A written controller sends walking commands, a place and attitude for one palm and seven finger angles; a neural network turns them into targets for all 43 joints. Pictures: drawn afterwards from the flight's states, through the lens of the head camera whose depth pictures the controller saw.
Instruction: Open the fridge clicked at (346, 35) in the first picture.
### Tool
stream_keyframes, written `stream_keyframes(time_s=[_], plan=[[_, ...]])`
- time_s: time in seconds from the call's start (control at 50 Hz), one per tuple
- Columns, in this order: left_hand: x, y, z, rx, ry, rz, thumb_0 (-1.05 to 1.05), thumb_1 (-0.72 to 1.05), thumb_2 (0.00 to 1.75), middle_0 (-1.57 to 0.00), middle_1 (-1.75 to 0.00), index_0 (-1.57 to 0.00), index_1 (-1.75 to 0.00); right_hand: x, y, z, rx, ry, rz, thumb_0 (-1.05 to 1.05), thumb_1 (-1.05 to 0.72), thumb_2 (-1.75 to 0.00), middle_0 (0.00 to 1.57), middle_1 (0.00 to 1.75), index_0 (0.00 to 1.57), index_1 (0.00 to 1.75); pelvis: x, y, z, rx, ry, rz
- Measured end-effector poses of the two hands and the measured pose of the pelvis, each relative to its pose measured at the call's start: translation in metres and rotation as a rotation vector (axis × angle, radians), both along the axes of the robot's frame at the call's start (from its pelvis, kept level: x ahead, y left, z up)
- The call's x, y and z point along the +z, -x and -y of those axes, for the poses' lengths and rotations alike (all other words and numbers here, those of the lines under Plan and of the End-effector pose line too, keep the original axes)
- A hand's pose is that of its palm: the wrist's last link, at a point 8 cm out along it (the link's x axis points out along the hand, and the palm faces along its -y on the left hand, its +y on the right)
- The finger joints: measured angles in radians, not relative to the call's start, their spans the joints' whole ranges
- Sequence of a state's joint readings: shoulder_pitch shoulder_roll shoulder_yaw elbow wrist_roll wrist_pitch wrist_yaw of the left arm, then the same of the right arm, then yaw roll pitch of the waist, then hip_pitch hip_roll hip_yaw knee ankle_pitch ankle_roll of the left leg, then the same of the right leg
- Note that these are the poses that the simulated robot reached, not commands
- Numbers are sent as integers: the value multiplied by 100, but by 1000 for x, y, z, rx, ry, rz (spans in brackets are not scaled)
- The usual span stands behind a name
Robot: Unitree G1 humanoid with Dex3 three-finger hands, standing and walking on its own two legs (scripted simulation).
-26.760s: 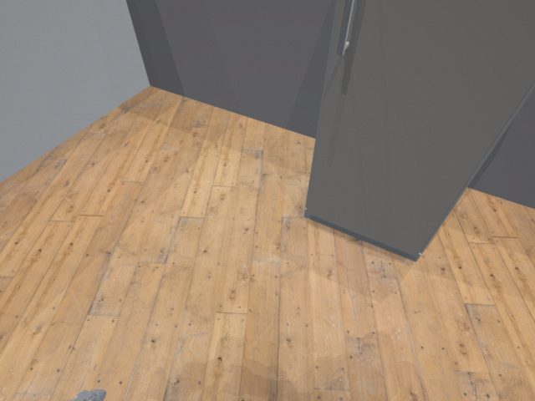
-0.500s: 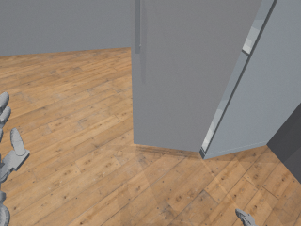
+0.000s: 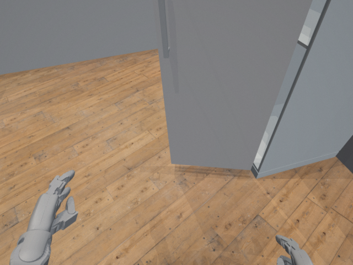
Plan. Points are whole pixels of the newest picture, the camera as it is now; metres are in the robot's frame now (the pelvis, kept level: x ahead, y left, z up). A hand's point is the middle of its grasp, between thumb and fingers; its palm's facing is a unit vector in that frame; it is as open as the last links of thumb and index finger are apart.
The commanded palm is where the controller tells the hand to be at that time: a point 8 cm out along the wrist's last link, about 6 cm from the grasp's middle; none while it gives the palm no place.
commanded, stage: let the arm hang, fingers relaxed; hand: left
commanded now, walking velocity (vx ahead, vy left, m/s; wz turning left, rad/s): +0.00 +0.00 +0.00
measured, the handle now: (163, 7) +0.80 +0.09 +0.26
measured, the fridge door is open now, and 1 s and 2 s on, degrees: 67 67 67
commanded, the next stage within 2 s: look to check the result in 0.98 s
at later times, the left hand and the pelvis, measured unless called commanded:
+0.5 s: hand out of the picture -0.04 +0.23 -0.16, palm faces -0.02 -0.96 -0.27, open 7.3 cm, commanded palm none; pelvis -0.01 +0.01 +0.02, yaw +0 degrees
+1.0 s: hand out of the picture +0.07 +0.24 -0.14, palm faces -0.06 -0.96 -0.29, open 7.4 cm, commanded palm none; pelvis -0.01 +0.02 +0.02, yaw -1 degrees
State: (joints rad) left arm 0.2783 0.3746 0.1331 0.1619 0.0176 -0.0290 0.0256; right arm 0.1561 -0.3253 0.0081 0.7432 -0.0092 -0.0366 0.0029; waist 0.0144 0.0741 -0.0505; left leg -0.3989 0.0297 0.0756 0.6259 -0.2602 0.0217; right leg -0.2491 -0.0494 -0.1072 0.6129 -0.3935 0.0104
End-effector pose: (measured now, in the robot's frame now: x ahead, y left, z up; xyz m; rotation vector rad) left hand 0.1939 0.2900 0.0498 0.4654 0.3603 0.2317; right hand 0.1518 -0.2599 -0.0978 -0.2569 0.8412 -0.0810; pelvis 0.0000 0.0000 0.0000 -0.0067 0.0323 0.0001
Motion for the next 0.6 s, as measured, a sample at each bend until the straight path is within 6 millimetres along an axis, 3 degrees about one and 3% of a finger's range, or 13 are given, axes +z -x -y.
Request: stream_keyframes(time_s=[0.06,0.1,0.14,0.2,0.3,0.38,0.48,0.6], plan=[[-81,30,15,14,101,-351,1,90,90,-20,-30,-20,-30,-6,15,10,-25,21,-63,1,-90,-90,21,30,20,30,0,5,-1,3,-7,9],[-123,61,30,24,169,-536,1,90,90,-20,-30,-20,-30,-7,32,16,-47,40,-118,1,-90,-90,21,30,20,30,1,7,0,3,-11,16],[-154,96,47,39,237,-689,1,90,90,-20,-30,-20,-30,-7,52,19,-66,60,-190,1,-91,-90,21,30,20,30,3,9,1,3,-11,22],[-181,146,65,88,320,-858,2,92,90,-21,-30,-20,-30,-8,85,21,-92,82,-316,1,-91,-90,20,30,20,30,6,9,3,7,-5,25],[-190,208,58,191,354,-1019,1,95,90,-21,-30,-21,-30,-11,132,14,-130,86,-492,1,-91,-90,20,30,20,30,11,9,4,11,9,32],[-184,234,43,249,334,-1081,1,93,90,-21,-30,-21,-30,-16,152,5,-155,66,-551,1,-91,-90,20,30,20,30,13,9,1,10,14,42],[-173,236,21,282,283,-1077,1,92,90,-20,-30,-20,-30,-23,156,-8,-166,28,-548,1,-91,-90,20,30,20,30,16,10,-5,3,12,50],[-163,207,1,267,231,-990,1,91,90,-20,-30,-20,-30,-27,142,-17,-162,-4,-490,1,-91,-90,21,30,20,30,17,12,-11,-6,6,56]])
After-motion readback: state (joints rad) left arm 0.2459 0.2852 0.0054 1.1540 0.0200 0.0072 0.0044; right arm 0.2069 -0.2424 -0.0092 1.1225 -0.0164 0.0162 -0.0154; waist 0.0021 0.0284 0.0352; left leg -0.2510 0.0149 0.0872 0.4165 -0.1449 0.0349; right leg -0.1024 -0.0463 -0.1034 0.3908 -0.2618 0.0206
